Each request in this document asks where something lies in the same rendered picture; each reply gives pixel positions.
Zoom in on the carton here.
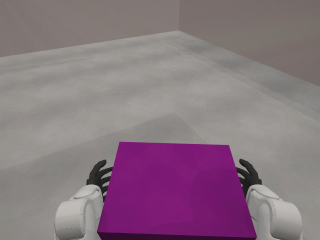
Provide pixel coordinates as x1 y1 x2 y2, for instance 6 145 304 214
97 142 257 240

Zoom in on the robot left forearm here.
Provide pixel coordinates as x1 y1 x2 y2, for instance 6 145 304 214
53 184 103 240

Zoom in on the right robot hand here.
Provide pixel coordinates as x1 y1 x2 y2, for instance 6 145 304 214
236 159 262 199

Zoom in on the robot right forearm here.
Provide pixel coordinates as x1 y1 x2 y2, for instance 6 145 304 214
245 184 303 240

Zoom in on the left robot hand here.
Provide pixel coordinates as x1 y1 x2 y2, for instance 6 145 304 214
86 159 113 203

